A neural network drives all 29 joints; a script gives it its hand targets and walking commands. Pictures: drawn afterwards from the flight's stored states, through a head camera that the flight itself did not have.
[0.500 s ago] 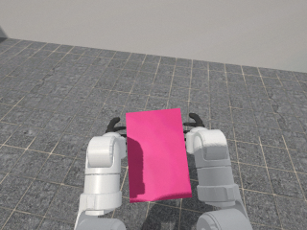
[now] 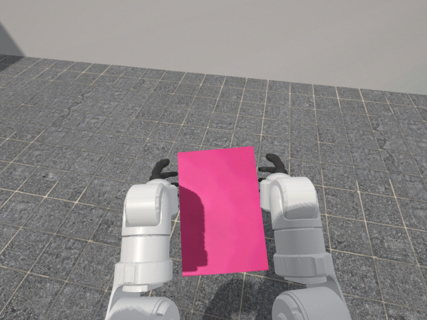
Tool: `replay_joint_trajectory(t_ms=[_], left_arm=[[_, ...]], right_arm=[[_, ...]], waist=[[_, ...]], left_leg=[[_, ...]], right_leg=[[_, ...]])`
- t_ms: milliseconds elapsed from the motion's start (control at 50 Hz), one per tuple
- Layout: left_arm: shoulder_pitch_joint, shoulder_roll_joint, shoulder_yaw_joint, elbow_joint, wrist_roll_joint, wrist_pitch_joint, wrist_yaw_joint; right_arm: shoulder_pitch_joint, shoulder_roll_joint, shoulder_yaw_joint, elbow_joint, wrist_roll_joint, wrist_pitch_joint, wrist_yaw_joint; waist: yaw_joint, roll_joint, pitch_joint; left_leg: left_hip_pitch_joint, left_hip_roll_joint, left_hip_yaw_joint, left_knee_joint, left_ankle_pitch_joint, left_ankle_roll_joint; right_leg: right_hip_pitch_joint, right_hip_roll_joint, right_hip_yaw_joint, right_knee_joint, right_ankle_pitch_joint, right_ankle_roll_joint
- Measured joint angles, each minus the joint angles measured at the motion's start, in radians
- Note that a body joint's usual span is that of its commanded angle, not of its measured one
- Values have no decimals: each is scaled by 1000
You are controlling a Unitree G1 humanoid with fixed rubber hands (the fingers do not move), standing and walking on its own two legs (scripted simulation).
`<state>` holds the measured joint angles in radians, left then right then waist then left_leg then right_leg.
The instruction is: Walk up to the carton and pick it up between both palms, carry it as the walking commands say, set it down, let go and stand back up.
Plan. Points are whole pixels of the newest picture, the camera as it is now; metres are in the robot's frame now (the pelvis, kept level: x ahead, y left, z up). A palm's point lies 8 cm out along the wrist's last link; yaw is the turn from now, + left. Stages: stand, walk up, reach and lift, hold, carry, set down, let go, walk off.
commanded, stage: carry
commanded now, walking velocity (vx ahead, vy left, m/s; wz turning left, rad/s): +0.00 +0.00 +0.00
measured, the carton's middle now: (220, 211) +0.34 +0.00 -0.01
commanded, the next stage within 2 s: hold in 2.00 s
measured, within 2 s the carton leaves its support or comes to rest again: neither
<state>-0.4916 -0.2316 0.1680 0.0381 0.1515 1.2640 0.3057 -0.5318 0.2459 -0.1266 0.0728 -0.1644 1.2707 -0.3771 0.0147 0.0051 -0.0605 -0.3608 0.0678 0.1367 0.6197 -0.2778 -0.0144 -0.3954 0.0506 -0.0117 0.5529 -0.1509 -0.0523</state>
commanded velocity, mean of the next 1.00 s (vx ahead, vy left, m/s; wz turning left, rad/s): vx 0.00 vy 0.00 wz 0.00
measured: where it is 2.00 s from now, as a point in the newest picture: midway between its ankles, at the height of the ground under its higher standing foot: outside the picture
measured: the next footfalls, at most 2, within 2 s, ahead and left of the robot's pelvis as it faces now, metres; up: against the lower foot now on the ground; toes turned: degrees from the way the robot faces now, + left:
none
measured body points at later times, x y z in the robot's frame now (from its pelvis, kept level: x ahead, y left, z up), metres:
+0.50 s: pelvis -0.05 +0.01 +0.00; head -0.06 +0.01 +0.45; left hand +0.27 +0.12 +0.08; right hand +0.27 -0.10 +0.09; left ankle +0.04 +0.11 -0.72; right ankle +0.07 -0.09 -0.73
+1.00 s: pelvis -0.03 +0.02 +0.00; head -0.04 +0.03 +0.45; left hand +0.29 +0.13 +0.08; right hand +0.28 -0.10 +0.09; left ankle +0.04 +0.11 -0.73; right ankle +0.03 -0.09 -0.73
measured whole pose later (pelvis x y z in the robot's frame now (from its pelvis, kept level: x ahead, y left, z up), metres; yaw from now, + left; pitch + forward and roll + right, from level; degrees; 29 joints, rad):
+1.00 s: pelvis -0.03 +0.02 +0.00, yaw -1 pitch +2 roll +0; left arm -0.44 -0.21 0.12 0.03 0.16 1.23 0.24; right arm -0.44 0.21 -0.11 0.03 -0.16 1.23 -0.29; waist 0.00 -0.01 -0.09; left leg -0.40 0.05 0.17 0.56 -0.19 0.04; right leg -0.41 0.01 -0.01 0.56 -0.18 -0.02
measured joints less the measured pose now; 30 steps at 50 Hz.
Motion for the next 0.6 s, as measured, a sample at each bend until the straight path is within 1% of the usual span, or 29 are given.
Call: replay_joint_trajectory(t_ms=[20,60,160,220,280,420,480,520,540,580,600], left_arm=[[-3,-1,-1,0,1,-2,3],[-5,-2,-6,2,0,-3,9],[10,3,-21,0,2,5,1],[24,9,-30,-11,-1,12,-7],[24,9,-31,-15,-7,16,-4],[8,3,-27,0,-5,15,9],[4,1,-24,0,6,11,3],[12,4,-27,-4,11,10,-5],[15,5,-27,-4,12,9,-9],[14,5,-22,11,17,2,-22],[10,4,-13,35,27,-11,-38]], right_arm=[[4,-1,0,-4,0,-5,4],[11,-4,0,-9,0,-9,10],[28,-9,8,-13,19,-5,2],[37,-12,22,-22,32,6,-10],[37,-13,24,-29,33,14,-14],[35,-12,12,-26,19,8,4],[32,-11,8,-21,20,-1,6],[36,-12,13,-18,23,-5,7],[37,-13,15,-16,24,-5,8],[34,-11,11,-5,15,-6,13],[30,-10,3,16,1,-15,26]], waist=[[0,-3,2],[-3,-10,4],[-18,-27,13],[-26,-27,14],[-26,-25,11],[-18,-16,-3],[-21,-18,2],[-25,-21,6],[-27,-20,7],[-25,-10,7],[-22,-6,3]], left_leg=[[-8,-5,-9,4,-13,-8],[-22,-14,-19,-2,-17,-7],[-27,-27,-11,-46,52,25],[-30,-26,-7,-58,67,37],[-35,-24,-4,-62,77,39],[-59,-24,-4,-28,28,24],[-68,-25,0,-10,23,35],[-63,-26,6,-21,49,52],[-60,-24,8,-29,65,59],[-60,-16,9,-37,106,67],[-63,-13,9,-32,107,66]], right_leg=[[-8,0,-2,3,-6,-5],[-21,-3,-4,-2,-2,-7],[-37,-13,2,-19,29,2],[-49,-12,4,-11,-11,10],[-57,-12,4,-3,-36,16],[-52,-20,-4,-43,56,11],[-59,-24,-2,-35,72,16],[-68,-24,2,-12,27,28],[-76,-23,3,9,-25,33],[-95,-19,-5,88,-114,30],[-94,-20,-10,119,-136,26]])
